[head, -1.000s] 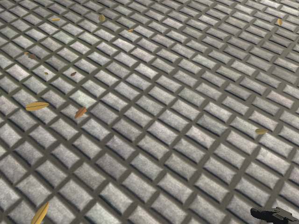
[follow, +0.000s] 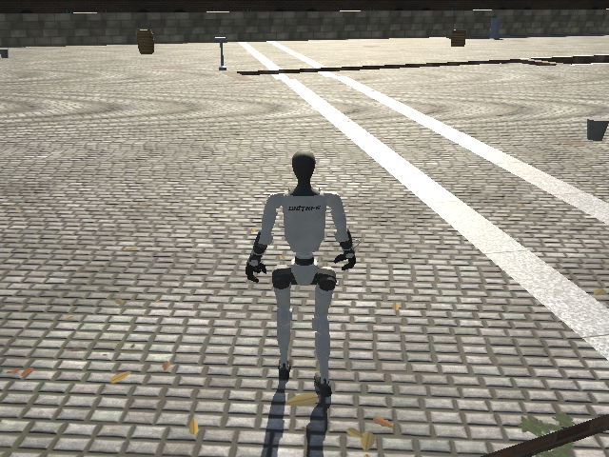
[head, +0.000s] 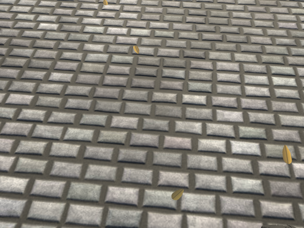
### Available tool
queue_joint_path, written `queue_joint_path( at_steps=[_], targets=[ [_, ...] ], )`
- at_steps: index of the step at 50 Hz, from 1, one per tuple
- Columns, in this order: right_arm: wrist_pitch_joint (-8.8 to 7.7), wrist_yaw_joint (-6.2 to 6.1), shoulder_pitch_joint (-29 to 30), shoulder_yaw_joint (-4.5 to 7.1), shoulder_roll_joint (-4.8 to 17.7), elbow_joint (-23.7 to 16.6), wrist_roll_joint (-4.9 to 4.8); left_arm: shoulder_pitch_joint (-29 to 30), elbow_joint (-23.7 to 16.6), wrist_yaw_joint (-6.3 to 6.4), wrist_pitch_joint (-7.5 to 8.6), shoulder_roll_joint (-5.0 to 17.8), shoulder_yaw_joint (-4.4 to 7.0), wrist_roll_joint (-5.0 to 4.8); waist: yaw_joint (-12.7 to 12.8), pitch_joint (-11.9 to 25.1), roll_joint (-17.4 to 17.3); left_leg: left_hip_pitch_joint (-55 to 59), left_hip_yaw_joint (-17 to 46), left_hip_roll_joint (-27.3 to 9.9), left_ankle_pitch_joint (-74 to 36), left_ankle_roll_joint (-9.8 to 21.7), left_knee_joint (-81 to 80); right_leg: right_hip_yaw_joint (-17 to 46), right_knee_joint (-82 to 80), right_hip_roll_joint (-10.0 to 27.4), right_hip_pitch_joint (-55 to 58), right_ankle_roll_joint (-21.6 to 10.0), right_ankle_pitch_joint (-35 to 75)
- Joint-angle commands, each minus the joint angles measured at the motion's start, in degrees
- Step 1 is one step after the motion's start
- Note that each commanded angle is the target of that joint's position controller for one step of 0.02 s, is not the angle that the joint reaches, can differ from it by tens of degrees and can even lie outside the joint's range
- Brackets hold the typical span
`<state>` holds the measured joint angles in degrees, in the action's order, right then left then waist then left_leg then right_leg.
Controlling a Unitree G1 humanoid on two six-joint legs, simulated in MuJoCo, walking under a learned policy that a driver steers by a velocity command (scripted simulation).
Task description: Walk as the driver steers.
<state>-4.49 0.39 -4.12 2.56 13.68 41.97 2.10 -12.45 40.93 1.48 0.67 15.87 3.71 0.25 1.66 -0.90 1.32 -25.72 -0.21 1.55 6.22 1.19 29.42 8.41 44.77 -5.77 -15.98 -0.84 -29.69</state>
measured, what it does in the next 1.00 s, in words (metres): walks ahead, turning left: right foot, then right foot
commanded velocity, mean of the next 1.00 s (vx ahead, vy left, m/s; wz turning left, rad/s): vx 0.13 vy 0.00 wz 0.25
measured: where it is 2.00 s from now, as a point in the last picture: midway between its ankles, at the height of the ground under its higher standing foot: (96, 212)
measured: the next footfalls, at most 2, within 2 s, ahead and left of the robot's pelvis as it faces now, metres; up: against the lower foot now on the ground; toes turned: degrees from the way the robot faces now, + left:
right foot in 0.20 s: +0.05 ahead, -0.14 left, +0.00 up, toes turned +2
right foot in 0.90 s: +0.19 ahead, -0.12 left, +0.00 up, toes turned +20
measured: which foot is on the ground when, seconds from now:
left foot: down 0.00-0.90, up 0.92-1.00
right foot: up 0.00-0.18, down 0.20-0.60, up 0.62-0.88, down 0.90-1.00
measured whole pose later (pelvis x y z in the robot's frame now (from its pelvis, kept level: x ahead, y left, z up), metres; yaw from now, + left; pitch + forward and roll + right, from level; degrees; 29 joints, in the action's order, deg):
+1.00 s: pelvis +0.13 -0.02 +0.01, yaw +20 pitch +2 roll +0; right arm -0.1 -0.6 -13.6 4.7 16.6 38.2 -1.5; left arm -16.1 41.2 1.0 5.1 14.8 4.5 0.4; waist 0.7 3.9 -2.2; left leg -30.6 6.8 4.2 21.7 1.5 56.0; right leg 0.1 27.9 0.1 -14.3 -0.8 -16.1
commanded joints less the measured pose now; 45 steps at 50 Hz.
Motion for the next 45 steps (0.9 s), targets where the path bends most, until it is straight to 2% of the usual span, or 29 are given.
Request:
queue_joint_path(
  at_steps=[1,2,4,6,8,9,10,11,12,13,14,16,19,24,26,28,29,30,31,32,33,34,35,37,39,41,43,44,45],
  targets=[
    [0.92,0.01,-4.9,0.79,4.9,-2.2,-1.07,-3.8,-2.7,0.15,-1.46,7.3,1.66,-0.59,-1.9,13.6,-8.6,24.5,26.5,-21.2,-20.9,15.4,-7.1,0.5,16.8,4.8,-12.6,4.5,-9.6],
    [1.5,0.12,-2.5,0.88,5.9,-2.5,-1.25,-3.0,-2.4,0.19,-2.65,6.9,1.73,-0.51,-1.3,9.7,-7.2,19.4,23.7,-19.4,-12.0,13.5,-9.2,-0.3,16.2,5.9,-12.8,5.1,-7.2],
    [2.5,0.05,2.5,1.12,6.9,-3.1,-0.86,-3.4,-1.5,0.2,-3.75,4.4,1.21,-0.43,0.6,5.7,-8.8,10.1,17.6,-14.6,0.4,9.7,-12.6,-2.6,5.9,7.5,-7.1,5.1,-2.5],
    [3.38,-0.11,2.6,1.24,6.8,-2.7,-0.75,-4.0,0.0,0.02,-3.21,1.9,0.54,-0.1,0.1,5.9,-10.6,7.4,12.5,-11.2,2.4,8.6,-12.6,-5.6,-3.5,6.4,-0.5,4.4,4.4],
    [3.67,-0.37,1.4,1.03,6.3,-1.8,-1.43,-5.7,1.8,-0.3,-2.69,1.8,0.73,0.14,0.8,7.6,-10.0,7.2,10.3,-10.2,7.3,7.8,-11.1,-7.7,-13.3,5.4,5.6,3.0,15.3],
    [3.61,-0.4,0.1,0.67,5.3,-1.2,-1.67,-5.2,1.9,-0.43,-2.62,1.9,0.72,0.62,0.6,7.5,-9.3,6.4,9.8,-9.4,12.0,6.1,-10.9,-7.7,-16.6,5.4,7.7,2.1,17.6],
    [3.33,-0.26,-1.1,0.27,4.4,-0.6,-1.5,-3.6,1.0,-0.4,-2.54,3.3,0.76,1.45,-0.1,6.7,-7.0,4.4,9.3,-8.6,17.2,3.4,-10.2,-4.6,-17.5,8.2,8.8,0.6,19.5],
    [3.09,-0.04,-1.9,0.38,4.9,-0.6,-0.96,-1.6,0.1,-0.12,-2.55,6.1,1.23,1.44,-2.3,4.3,-2.8,3.9,6.8,-6.1,19.7,1.1,-8.8,-1.3,-18.2,10.9,5.0,-1.5,14.7],
    [2.93,-0.03,-0.8,0.43,4.7,-0.7,-0.7,-1.4,1.1,-0.17,-2.26,5.6,1.31,1.07,-2.6,2.6,1.5,8.1,3.6,-3.8,16.3,-0.5,-6.9,-1.2,-19.5,10.2,-2.0,-2.7,4.9],
    [2.81,-0.19,0.2,0.39,4.7,-0.6,-0.62,-0.5,1.0,-0.21,-1.66,3.6,0.73,1.11,-2.3,1.6,2.0,11.1,3.1,-3.5,12.4,-0.9,-4.5,-1.2,-21.1,9.9,-5.0,-2.2,2.5],
    [2.79,-0.38,-0.3,0.35,4.1,-0.1,-0.86,0.1,1.3,-0.16,-1.05,3.0,0.48,1.28,-2.8,1.3,2.8,12.6,2.8,-3.5,9.6,-0.5,-3.1,-1.2,-21.8,9.9,-6.0,-1.3,3.9],
    [3.01,-0.68,-1.3,0.53,4.6,0.7,-1.48,-0.2,1.5,0.07,0.08,3.7,0.77,1.11,-2.4,0.7,2.9,10.6,3.2,-3.2,4.8,0.5,-1.3,-2.6,-20.6,9.4,-3.5,0.0,9.0],
    [3.26,-0.71,0.1,1.38,6.2,-0.3,-2.32,-3.3,1.7,1.16,0.16,6.6,2.07,0.43,-0.8,1.1,2.7,5.3,2.8,-1.7,-1.7,1.1,3.1,-2.5,-18.4,10.7,0.8,-1.5,16.7],
    [4.57,0.05,-1.0,2.37,6.1,-1.8,-2.53,-3.5,0.0,2.88,-0.72,7.5,3.07,0.06,-0.4,2.3,6.9,-1.2,1.3,-0.8,2.8,0.9,11.6,2.4,-17.6,20.0,4.6,-7.0,31.4],
    [4.97,0.58,-2.0,2.7,6.1,-2.3,-2.49,-1.9,-1.0,3.22,-0.71,7.5,3.23,-0.07,-0.9,2.5,6.3,-0.5,1.0,-1.4,4.5,1.9,13.0,1.5,-16.0,21.1,3.8,-7.1,33.3],
    [5.16,0.77,-3.3,3.38,7.5,-2.5,-2.59,-1.8,-1.5,3.36,-0.69,7.7,3.57,-0.01,-1.1,3.1,2.2,3.9,3.1,-2.0,-5.5,3.5,9.3,-3.3,-11.9,18.1,0.9,-4.3,29.3],
    [5.22,0.53,-3.9,4.11,9.8,-2.8,-2.64,-2.6,-1.9,3.31,-0.68,7.0,3.56,0.36,-0.5,4.1,-4.0,7.3,9.3,-4.4,-12.7,5.7,5.1,-8.6,-6.3,13.3,-2.2,-0.9,24.8],
    [5.2,0.15,-8.4,4.71,11.6,-2.2,-2.52,-0.5,-3.3,3.06,-0.62,4.9,3.04,0.57,-2.3,7.4,-12.4,14.7,22.7,-9.3,-8.3,11.6,-2.3,-13.6,4.7,5.4,-9.5,3.6,10.5],
    [4.53,0.25,-15.6,4.92,13.5,-1.1,-2.09,3.6,-5.5,2.62,-0.52,3.4,2.34,0.17,-6.3,10.7,-17.7,24.4,38.2,-15.5,5.8,18.0,-10.3,-8.3,16.6,1.5,-20.3,4.1,-10.5],
    [3.17,0.36,-16.1,4.5,13.7,-1.3,-2.05,2.9,-5.6,1.86,0.11,3.1,2.15,-0.67,-6.2,11.3,-13.8,27.0,42.4,-17.6,20.7,18.4,-13.0,-2.1,23.7,3.6,-25.4,2.8,-10.1],
    [2.31,0.02,-13.5,4.16,12.5,-2.3,-2.48,2.9,-5.1,1.25,0.81,4.1,2.27,-1.3,-5.1,8.5,-10.0,24.5,40.6,-16.7,29.8,16.6,-13.6,-1.2,24.6,5.4,-27.3,1.5,-5.8],
    [2.1,-0.47,-10.1,3.88,11.9,-3.2,-2.95,3.4,-5.1,1.05,1.57,5.4,2.65,-1.07,-3.8,5.4,-8.0,19.9,37.7,-15.5,31.6,14.4,-14.7,-1.6,20.6,6.7,-26.6,0.7,-1.6],
    [2.44,-1.08,-7.3,3.6,11.2,-4.2,-2.93,4.1,-5.0,1.06,2.22,6.2,2.94,-0.37,-2.9,4.8,-7.9,16.2,34.4,-13.7,29.6,12.7,-15.4,-2.4,15.9,7.4,-23.1,0.7,1.3],
    [3.65,-1.92,-5.4,3.77,11.5,-5.3,-2.55,4.4,-4.9,0.33,3.37,4.7,2.55,0.05,-2.2,4.4,-9.2,10.4,28.3,-9.4,24.3,11.4,-16.3,-5.2,7.3,5.8,-14.9,1.6,4.1],
    [4.0,-2.25,-5.2,4.03,11.6,-6.1,-3.03,3.4,-4.5,-0.52,4.25,2.8,1.93,-0.36,-1.6,4.8,-9.7,7.2,25.1,-7.1,21.4,11.0,-15.4,-6.3,-1.6,4.1,-7.9,1.8,5.4],
    [4.39,-2.16,-5.5,4.31,11.9,-6.7,-3.6,2.2,-4.2,-1.1,4.79,3.1,1.98,-1.14,-0.9,4.9,-10.2,4.6,26.2,-6.9,22.7,11.2,-15.2,-6.7,-9.0,2.8,-2.0,1.9,8.7],
    [5.02,-2.1,-4.7,4.09,11.0,-7.5,-3.97,-1.4,-2.9,-1.21,5.01,3.8,2.51,-1.7,1.7,4.4,-9.4,0.3,26.7,-5.3,26.6,9.5,-13.1,-7.4,-18.3,2.9,6.5,1.5,17.3],
    [5.03,-2.02,-4.9,3.72,9.5,-7.8,-3.94,-4.0,-2.2,-0.94,4.9,4.7,2.98,-1.65,3.0,4.4,-8.1,-4.1,25.3,-3.5,28.7,7.3,-9.8,-7.3,-20.1,4.4,12.5,1.0,17.4],
    [4.76,-1.9,-3.9,2.86,6.3,-8.5,-3.91,-10.2,-1.1,-0.31,4.85,7.2,3.69,-1.17,5.4,5.1,-3.1,-13.1,20.8,0.0,30.2,3.6,1.8,0.5,-23.0,12.4,20.9,-1.1,10.7]
  ],
)
Keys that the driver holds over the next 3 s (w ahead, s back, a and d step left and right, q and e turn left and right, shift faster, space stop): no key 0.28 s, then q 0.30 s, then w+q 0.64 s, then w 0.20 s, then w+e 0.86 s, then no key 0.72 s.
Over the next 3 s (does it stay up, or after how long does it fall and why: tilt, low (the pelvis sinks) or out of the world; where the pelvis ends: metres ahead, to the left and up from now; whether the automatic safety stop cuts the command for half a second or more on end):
stays up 0.90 0.41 0.01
